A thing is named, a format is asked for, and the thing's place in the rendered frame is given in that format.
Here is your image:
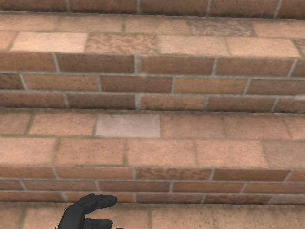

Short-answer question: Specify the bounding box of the robot left hand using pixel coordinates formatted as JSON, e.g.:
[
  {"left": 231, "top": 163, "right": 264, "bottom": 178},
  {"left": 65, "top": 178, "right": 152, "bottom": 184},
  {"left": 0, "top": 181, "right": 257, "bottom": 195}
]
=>
[{"left": 55, "top": 193, "right": 124, "bottom": 229}]

